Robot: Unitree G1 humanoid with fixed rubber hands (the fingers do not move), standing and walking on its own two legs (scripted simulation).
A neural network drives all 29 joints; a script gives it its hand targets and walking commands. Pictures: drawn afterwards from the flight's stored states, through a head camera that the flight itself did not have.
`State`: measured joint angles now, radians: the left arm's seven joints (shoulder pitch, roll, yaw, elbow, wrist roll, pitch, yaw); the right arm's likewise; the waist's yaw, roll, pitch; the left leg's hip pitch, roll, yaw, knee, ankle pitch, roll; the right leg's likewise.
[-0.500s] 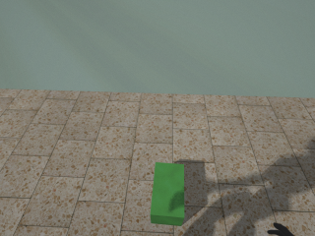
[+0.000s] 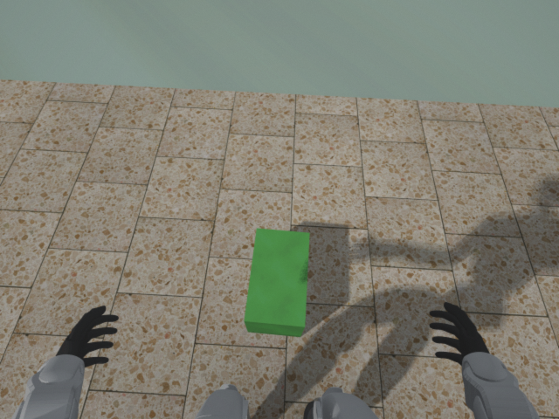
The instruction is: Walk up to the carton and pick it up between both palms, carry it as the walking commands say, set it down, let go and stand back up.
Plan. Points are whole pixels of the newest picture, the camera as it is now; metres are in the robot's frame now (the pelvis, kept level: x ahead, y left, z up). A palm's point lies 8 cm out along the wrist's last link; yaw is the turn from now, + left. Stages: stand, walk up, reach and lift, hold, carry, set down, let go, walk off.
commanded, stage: reach and lift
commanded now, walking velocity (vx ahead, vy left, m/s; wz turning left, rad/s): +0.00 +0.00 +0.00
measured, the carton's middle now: (278, 282) +0.49 +0.02 -0.65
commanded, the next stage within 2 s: none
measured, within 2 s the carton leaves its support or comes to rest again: neither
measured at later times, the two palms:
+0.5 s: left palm (137, 286) +0.32 +0.27 -0.13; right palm (424, 307) +0.30 -0.22 -0.13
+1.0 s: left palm (192, 230) +0.45 +0.20 -0.18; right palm (381, 248) +0.42 -0.18 -0.18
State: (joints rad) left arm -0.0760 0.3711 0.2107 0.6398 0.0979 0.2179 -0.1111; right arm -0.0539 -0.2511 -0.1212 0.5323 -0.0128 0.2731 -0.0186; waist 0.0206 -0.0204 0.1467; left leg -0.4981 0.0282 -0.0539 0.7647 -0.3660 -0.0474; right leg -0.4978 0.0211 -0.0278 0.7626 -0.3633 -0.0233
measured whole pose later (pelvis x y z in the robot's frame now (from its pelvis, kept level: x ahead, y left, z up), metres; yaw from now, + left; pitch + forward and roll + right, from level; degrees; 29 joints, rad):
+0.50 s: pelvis -0.05 +0.04 -0.04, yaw -1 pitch +23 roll -1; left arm -0.59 0.29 0.15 0.71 0.00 0.29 0.00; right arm -0.55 -0.28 -0.21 0.68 0.02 0.28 0.00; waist -0.01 0.01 0.07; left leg -1.03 -0.01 -0.02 0.93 -0.31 0.00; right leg -1.02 -0.01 0.02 0.90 -0.29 0.03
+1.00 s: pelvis -0.05 +0.03 -0.07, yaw -1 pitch +41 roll -1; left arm -1.08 0.24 0.29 0.90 0.09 0.14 0.02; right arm -1.02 -0.18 -0.34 0.81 -0.05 0.13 -0.06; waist -0.02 0.01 0.02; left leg -1.41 -0.01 -0.03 0.98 -0.29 -0.01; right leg -1.41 0.01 0.03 0.96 -0.27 0.03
